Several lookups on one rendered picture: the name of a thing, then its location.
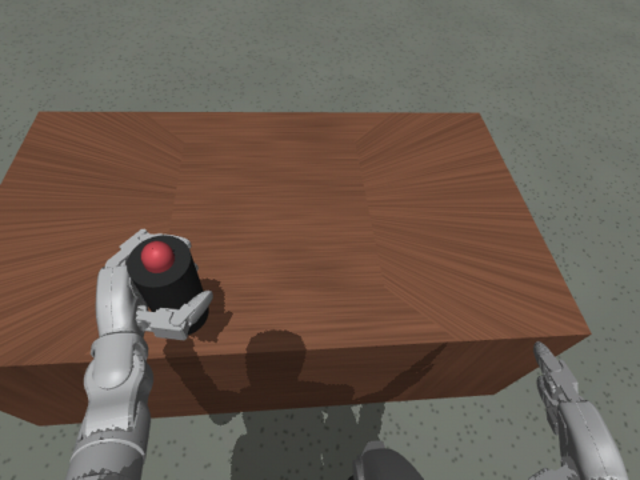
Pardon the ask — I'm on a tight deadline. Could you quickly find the bottle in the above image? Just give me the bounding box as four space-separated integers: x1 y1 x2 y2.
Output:
127 235 209 335

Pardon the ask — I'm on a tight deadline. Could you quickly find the left robot arm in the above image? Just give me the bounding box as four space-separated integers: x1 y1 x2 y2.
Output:
65 331 154 480

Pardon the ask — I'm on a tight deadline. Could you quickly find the left robot hand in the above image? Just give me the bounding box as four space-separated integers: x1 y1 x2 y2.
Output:
96 229 213 341

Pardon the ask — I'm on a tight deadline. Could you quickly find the right robot hand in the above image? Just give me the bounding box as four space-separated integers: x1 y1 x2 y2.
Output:
528 341 629 480

